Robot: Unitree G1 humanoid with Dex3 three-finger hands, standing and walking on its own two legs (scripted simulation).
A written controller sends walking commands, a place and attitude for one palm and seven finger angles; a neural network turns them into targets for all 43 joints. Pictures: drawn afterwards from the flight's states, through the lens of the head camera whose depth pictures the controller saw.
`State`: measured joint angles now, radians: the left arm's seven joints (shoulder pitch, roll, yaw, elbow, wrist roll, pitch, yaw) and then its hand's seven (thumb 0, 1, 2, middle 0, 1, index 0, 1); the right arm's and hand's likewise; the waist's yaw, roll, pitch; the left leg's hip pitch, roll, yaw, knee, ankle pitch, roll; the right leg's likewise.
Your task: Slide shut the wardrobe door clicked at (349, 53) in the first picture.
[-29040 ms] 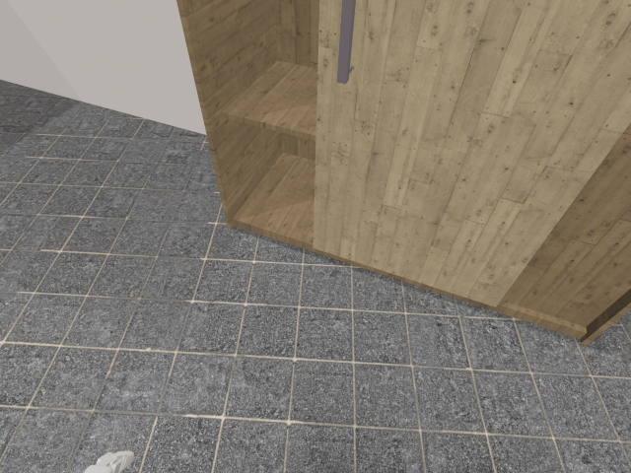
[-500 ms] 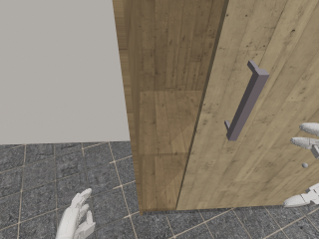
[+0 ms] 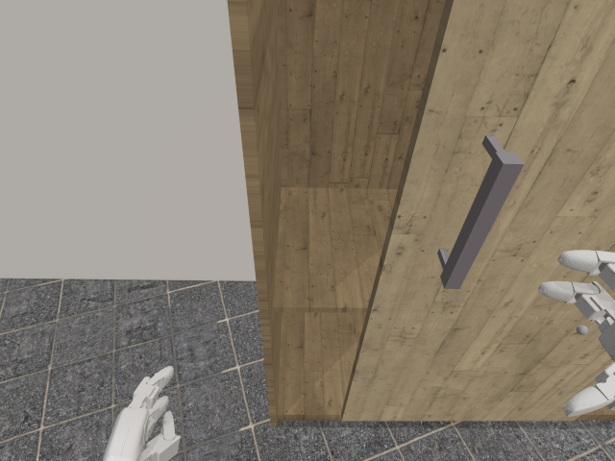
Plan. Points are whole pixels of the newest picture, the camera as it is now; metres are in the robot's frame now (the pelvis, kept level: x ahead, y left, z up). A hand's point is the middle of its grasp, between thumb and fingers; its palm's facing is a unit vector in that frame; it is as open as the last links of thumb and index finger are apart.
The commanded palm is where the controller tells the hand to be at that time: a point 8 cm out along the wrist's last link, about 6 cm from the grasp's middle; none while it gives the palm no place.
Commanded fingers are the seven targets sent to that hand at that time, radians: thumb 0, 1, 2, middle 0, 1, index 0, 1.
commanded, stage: draw the hand back to the body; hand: right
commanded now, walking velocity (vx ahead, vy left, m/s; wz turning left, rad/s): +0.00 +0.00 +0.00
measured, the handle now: (469, 218) +0.39 -0.22 +0.15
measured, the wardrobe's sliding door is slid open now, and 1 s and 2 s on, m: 0.19 0.19 0.19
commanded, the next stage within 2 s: step back with the hand held close in 1.36 s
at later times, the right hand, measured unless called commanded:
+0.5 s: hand (606, 343) +0.20 -0.28 +0.16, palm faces +0.45 +0.84 -0.30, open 13.5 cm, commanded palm +0.15 -0.31 +0.18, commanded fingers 0.00 -0.07 -0.50 0.23 0.79 0.23 0.79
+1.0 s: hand (591, 339) +0.20 -0.26 +0.17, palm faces +0.42 +0.82 -0.39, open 8.6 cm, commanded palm +0.15 -0.29 +0.19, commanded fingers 0.00 -0.90 -0.90 0.20 0.30 0.20 0.30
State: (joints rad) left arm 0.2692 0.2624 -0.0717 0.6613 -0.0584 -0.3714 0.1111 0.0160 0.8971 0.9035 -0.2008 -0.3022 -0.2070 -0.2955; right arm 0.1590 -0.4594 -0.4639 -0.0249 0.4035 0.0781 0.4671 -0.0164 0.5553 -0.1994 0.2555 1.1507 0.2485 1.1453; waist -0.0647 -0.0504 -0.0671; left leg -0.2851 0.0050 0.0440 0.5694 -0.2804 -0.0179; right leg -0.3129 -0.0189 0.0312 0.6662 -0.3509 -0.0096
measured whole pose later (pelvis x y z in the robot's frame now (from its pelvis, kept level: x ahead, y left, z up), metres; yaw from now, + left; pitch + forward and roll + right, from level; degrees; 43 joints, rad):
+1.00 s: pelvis +0.01 +0.00 +0.01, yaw +1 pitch -4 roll +1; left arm 0.22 0.21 0.00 0.66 0.01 -0.17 0.05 0.01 0.90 0.90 -0.20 -0.30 -0.21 -0.30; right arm 0.47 -0.37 -0.33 -0.40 0.07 -0.11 -0.08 0.00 -0.61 -0.77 0.22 0.46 0.22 0.46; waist -0.08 -0.05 -0.01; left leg -0.12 0.01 0.02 0.42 -0.23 -0.02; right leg -0.13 -0.01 0.00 0.48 -0.29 -0.01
